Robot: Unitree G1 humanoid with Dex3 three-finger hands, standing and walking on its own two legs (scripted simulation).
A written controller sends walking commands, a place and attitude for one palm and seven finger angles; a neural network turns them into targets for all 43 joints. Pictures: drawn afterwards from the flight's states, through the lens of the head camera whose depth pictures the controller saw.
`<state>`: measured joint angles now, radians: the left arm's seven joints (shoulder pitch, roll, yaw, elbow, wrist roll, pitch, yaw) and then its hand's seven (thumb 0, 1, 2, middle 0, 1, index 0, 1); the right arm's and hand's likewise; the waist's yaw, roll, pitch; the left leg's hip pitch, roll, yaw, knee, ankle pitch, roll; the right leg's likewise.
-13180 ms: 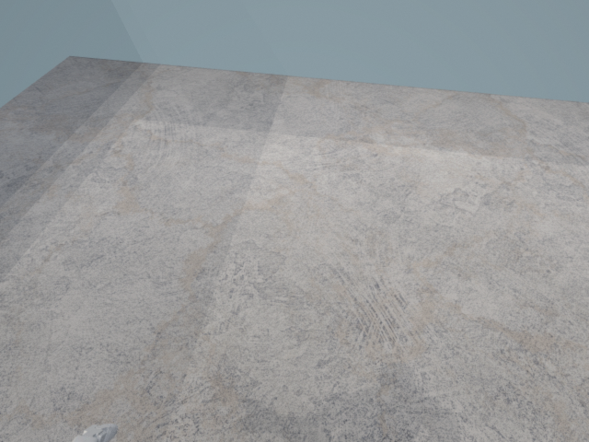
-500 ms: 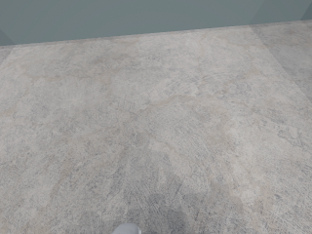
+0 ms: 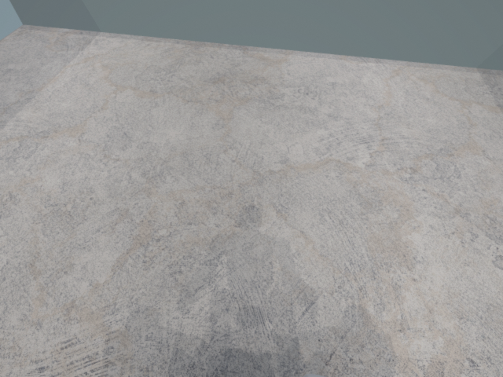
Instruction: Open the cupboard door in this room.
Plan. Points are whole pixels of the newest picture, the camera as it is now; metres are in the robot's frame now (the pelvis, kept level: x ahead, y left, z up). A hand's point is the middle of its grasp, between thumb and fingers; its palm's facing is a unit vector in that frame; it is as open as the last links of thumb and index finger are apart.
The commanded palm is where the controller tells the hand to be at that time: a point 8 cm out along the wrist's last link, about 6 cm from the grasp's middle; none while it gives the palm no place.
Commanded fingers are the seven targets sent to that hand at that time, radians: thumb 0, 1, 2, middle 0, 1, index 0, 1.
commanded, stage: turn or walk to find it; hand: left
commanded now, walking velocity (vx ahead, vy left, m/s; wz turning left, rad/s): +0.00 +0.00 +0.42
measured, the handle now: out of the picture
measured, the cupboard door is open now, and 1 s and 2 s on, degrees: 0 0 0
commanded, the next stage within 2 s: none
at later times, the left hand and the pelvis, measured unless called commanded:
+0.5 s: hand out of the picture -0.04 +0.19 -0.17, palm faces +0.27 -0.93 -0.24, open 7.4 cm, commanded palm none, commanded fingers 0.00 0.90 0.90 -0.20 -0.30 -0.20 -0.30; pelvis -0.03 -0.02 -0.01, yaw +15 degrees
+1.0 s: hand out of the picture -0.03 +0.18 -0.15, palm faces +0.41 -0.86 -0.30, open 7.4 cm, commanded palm none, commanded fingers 0.00 0.90 0.90 -0.20 -0.30 -0.20 -0.30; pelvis -0.04 -0.05 -0.01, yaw +26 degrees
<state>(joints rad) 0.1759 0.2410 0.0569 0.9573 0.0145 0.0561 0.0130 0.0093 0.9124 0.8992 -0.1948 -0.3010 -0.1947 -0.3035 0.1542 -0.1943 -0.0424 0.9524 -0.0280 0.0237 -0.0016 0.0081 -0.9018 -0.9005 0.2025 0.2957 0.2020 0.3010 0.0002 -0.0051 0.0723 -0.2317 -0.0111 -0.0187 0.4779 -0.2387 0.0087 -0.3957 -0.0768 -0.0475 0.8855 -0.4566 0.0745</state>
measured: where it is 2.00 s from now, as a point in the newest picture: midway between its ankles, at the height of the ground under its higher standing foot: outside the picture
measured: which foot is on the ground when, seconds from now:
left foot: down 0.00-0.10, up 0.12-0.50, down 0.52-0.96, up 0.98-1.00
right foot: up 0.00-0.08, down 0.10-0.52, up 0.54-0.92, down 0.94-1.00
